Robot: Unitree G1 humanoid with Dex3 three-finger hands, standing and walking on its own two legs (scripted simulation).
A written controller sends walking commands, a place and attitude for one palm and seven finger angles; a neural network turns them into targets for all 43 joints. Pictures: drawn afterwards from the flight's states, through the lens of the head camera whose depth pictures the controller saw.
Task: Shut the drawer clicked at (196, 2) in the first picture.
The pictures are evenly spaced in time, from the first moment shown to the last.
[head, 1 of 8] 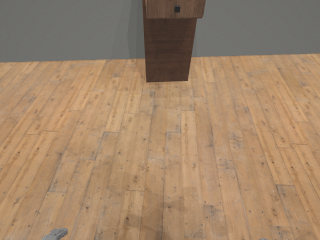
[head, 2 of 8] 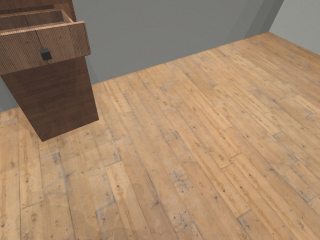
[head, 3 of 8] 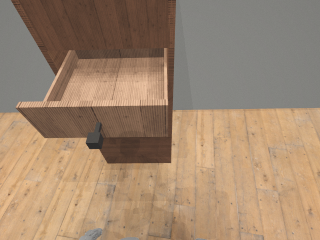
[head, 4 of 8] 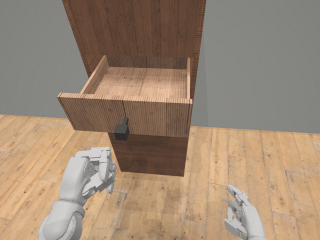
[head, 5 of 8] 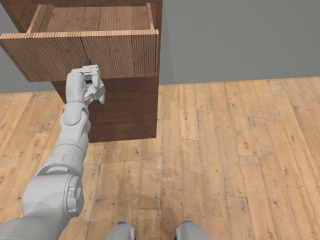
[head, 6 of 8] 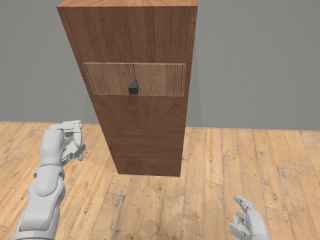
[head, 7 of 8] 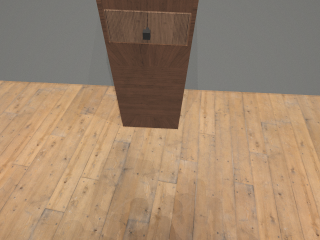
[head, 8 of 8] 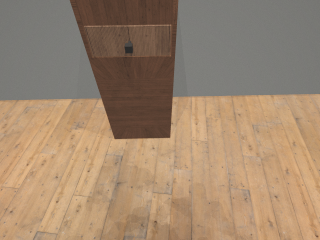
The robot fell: no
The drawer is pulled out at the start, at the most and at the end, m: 0.24 0.24 0.00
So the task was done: yes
